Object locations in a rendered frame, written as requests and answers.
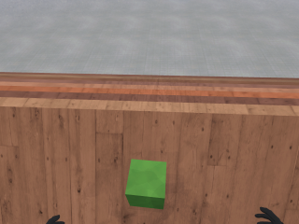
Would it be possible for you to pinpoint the carton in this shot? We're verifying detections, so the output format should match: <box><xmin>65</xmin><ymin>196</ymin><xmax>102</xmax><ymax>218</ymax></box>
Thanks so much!
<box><xmin>125</xmin><ymin>159</ymin><xmax>166</xmax><ymax>210</ymax></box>

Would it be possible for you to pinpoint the robot right hand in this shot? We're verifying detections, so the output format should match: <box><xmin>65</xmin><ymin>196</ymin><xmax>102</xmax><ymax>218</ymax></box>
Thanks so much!
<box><xmin>255</xmin><ymin>207</ymin><xmax>283</xmax><ymax>224</ymax></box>

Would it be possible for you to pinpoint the robot left hand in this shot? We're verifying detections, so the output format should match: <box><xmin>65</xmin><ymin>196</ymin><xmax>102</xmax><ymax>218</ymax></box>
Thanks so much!
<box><xmin>46</xmin><ymin>215</ymin><xmax>65</xmax><ymax>224</ymax></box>

